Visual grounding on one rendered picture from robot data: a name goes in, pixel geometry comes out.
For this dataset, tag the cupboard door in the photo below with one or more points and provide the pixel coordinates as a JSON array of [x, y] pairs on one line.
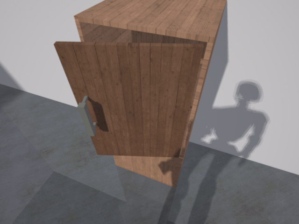
[[139, 94]]

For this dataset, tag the handle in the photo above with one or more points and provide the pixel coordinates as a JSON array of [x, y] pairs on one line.
[[85, 115]]

